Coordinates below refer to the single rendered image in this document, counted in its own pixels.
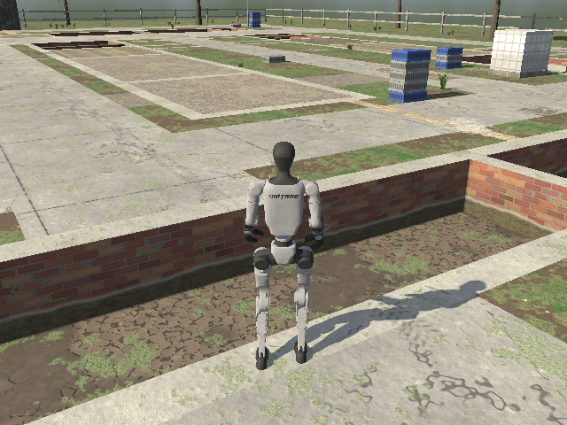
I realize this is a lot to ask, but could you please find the robot right hand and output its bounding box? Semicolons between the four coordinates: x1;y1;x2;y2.
303;235;323;250

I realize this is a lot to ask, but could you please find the robot left shin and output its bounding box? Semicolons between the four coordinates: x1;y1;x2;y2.
256;296;268;358

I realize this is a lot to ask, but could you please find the right robot forearm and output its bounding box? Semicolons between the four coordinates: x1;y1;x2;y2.
312;215;324;240

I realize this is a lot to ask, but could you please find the right robot upper arm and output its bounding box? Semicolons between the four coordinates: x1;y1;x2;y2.
302;180;322;228

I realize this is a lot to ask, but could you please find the robot left hand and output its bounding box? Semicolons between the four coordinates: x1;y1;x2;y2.
244;228;264;243

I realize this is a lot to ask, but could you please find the left robot upper arm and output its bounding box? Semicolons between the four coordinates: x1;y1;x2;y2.
245;179;265;226

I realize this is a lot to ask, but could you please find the robot shin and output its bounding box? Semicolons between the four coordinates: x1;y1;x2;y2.
256;296;268;358
296;291;309;352

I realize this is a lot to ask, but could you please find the robot right shin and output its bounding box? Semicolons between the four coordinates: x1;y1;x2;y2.
296;291;309;352

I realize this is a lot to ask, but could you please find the left robot forearm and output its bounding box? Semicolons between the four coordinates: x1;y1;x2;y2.
244;214;255;235

